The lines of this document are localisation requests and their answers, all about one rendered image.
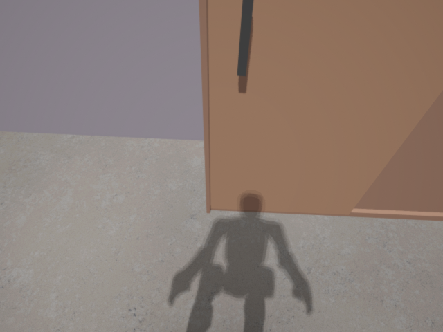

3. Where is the wardrobe door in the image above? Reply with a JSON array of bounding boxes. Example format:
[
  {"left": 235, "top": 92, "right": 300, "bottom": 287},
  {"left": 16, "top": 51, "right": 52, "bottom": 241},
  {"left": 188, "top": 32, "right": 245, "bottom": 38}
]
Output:
[
  {"left": 354, "top": 91, "right": 443, "bottom": 212},
  {"left": 208, "top": 0, "right": 443, "bottom": 215}
]

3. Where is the handle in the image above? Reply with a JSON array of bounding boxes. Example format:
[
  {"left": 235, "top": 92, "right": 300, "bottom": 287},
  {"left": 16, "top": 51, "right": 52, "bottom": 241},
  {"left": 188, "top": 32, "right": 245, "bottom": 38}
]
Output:
[{"left": 237, "top": 0, "right": 253, "bottom": 76}]

